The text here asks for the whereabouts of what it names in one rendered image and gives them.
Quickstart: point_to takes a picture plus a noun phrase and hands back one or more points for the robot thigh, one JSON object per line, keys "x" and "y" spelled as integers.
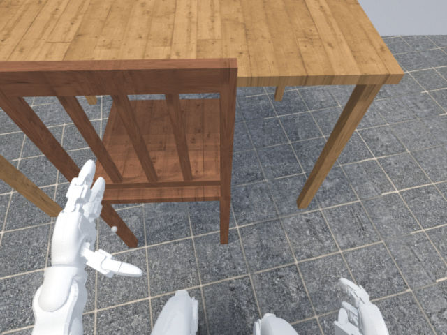
{"x": 273, "y": 326}
{"x": 179, "y": 316}

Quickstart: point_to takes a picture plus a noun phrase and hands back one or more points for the left robot forearm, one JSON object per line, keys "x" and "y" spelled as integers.
{"x": 59, "y": 302}

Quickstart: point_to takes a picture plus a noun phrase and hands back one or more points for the left robot hand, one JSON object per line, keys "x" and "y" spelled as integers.
{"x": 76, "y": 223}

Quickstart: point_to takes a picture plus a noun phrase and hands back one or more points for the right robot hand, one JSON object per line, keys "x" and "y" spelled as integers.
{"x": 367, "y": 320}

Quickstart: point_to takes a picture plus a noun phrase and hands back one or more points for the right robot thigh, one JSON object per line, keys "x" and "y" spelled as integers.
{"x": 273, "y": 326}

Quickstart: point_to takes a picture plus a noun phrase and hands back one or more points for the left robot thigh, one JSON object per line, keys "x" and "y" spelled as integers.
{"x": 179, "y": 316}

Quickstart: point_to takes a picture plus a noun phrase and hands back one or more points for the table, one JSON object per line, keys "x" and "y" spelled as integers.
{"x": 277, "y": 43}

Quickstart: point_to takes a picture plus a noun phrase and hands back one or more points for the chair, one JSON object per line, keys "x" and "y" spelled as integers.
{"x": 172, "y": 150}

